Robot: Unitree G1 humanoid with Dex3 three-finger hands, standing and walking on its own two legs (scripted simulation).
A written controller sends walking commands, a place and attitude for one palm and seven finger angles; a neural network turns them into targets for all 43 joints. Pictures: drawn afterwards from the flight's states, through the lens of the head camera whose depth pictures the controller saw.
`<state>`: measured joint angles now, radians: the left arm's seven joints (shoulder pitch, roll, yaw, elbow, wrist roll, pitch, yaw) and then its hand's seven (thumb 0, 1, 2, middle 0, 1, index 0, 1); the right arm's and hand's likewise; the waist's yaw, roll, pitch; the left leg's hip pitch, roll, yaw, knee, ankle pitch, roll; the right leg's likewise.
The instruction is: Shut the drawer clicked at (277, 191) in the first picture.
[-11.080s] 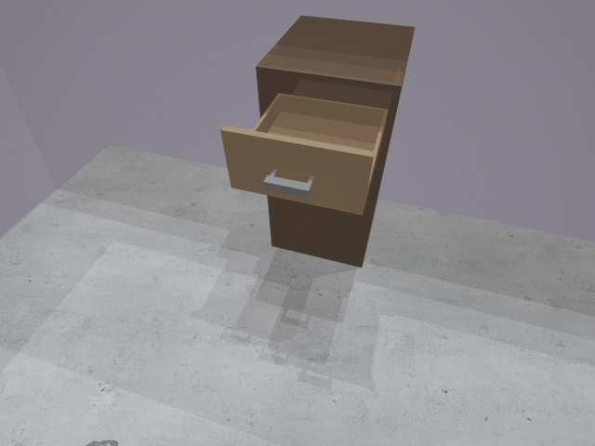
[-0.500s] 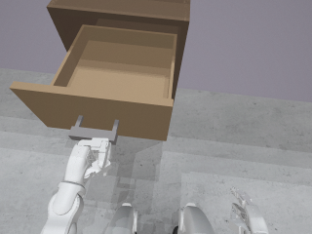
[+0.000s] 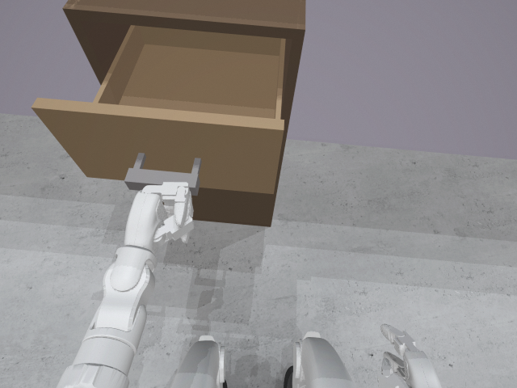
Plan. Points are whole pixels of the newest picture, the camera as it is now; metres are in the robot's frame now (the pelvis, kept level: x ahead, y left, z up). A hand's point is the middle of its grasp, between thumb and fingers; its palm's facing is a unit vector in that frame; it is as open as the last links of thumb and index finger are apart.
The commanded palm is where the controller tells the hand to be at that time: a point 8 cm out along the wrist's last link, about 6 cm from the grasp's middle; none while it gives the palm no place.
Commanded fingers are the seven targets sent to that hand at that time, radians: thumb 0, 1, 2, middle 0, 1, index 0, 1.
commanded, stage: push the drawer shut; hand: left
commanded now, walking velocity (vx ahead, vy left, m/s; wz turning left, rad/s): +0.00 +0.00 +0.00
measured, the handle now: (166, 171) +0.44 +0.15 +0.03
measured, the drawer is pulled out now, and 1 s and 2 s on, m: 0.20 0.08 0.00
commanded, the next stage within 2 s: pull the fist back off the drawer in 1.96 s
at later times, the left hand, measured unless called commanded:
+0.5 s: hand (194, 193) +0.40 +0.11 +0.03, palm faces -0.11 -0.99 -0.06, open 3.1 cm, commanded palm +0.40 +0.16 +0.03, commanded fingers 0.00 0.90 0.90 -1.40 -1.60 -1.40 -1.60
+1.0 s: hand (205, 153) +0.48 +0.10 +0.03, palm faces -0.09 -0.99 -0.06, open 3.2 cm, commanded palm +0.47 +0.15 +0.03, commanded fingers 0.00 0.90 0.90 -1.40 -1.60 -1.40 -1.60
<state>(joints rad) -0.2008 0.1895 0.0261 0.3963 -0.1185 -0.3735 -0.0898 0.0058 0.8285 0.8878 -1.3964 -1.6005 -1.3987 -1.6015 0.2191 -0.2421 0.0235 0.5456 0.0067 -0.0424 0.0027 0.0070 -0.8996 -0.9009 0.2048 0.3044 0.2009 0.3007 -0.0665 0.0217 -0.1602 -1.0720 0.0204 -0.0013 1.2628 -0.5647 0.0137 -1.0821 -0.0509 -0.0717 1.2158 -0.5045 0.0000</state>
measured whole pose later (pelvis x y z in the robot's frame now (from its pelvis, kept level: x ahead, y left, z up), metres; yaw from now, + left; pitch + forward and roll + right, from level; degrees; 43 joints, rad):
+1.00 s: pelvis -0.01 -0.01 -0.01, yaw -1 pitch +26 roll -1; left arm -0.80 0.30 0.25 1.04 -0.05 -0.49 -0.10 0.02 0.83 0.90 -1.40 -1.60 -1.40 -1.60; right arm 0.31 -0.26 0.02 0.63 -0.03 0.01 0.02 0.00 -0.90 -0.90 0.20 0.30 0.20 0.30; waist -0.16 0.03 -0.14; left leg -1.19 0.03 0.01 1.29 -0.55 0.01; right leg -1.21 -0.04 -0.06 1.24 -0.48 -0.01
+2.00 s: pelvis -0.02 +0.00 -0.03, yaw -2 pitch +32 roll -5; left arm -1.19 0.51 0.31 1.31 0.05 -0.40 -0.10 0.01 0.65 0.91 -1.40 -1.60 -1.40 -1.60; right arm 0.37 -0.25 0.07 0.64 -0.07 0.05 0.04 0.00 -0.90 -0.90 0.20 0.30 0.20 0.30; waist -0.27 0.05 -0.12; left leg -1.38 0.04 -0.04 1.38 -0.55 0.02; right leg -1.36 -0.02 -0.10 1.27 -0.46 0.00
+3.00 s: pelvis +0.02 +0.00 +0.01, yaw -3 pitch +27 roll -3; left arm -0.75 0.31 0.28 0.89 -0.05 -0.43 -0.10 0.02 0.90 0.89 -1.40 -1.60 -1.40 -1.60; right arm 0.32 -0.25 0.01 0.57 -0.02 0.10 0.06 0.00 -0.90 -0.90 0.20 0.30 0.20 0.30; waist -0.16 0.04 -0.14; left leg -1.13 0.05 0.01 1.23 -0.58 0.02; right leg -1.14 -0.01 -0.05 1.16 -0.49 0.01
